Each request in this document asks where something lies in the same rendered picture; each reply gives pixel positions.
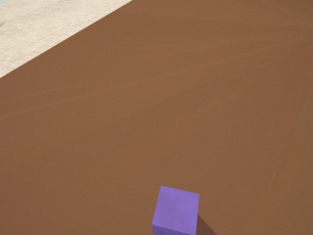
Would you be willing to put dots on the carton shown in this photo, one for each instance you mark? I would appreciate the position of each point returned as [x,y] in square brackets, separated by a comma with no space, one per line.
[176,212]

